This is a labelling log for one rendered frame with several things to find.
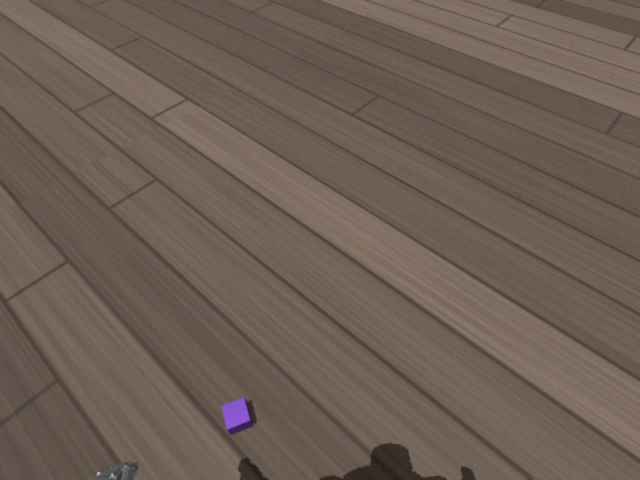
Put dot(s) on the left robot hand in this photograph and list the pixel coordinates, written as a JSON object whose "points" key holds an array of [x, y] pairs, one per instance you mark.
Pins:
{"points": [[121, 471]]}

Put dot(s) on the cube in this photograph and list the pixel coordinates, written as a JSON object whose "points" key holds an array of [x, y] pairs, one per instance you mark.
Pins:
{"points": [[237, 416]]}

